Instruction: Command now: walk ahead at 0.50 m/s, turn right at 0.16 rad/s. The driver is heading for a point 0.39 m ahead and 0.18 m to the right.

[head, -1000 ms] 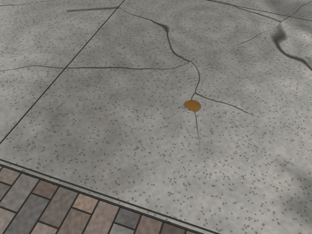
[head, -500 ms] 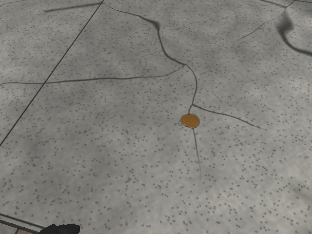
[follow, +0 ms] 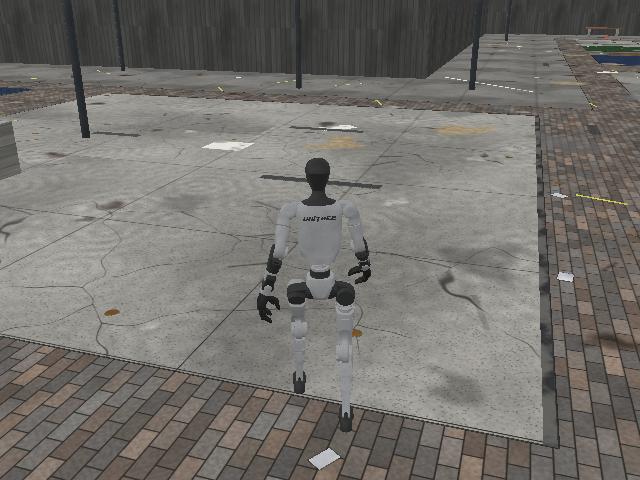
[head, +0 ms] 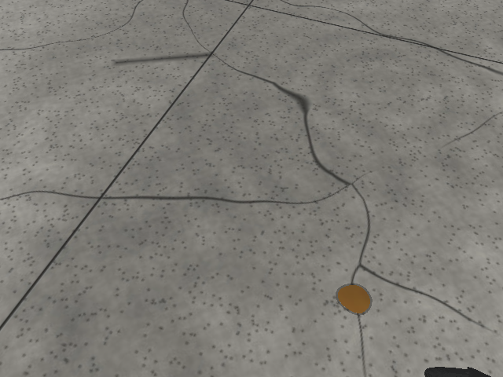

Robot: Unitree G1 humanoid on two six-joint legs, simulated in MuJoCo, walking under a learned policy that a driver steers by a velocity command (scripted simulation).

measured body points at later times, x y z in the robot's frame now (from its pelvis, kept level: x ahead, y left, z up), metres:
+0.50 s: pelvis +0.27 -0.01 +0.01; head +0.29 -0.02 +0.45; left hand +0.50 +0.18 -0.10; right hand +0.20 -0.27 -0.14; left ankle +0.14 +0.11 -0.72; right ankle +0.40 -0.17 -0.70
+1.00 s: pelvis +0.42 -0.06 +0.01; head +0.44 -0.06 +0.46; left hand +0.62 +0.14 -0.11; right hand +0.43 -0.34 -0.12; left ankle +0.50 +0.07 -0.73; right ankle +0.40 -0.15 -0.72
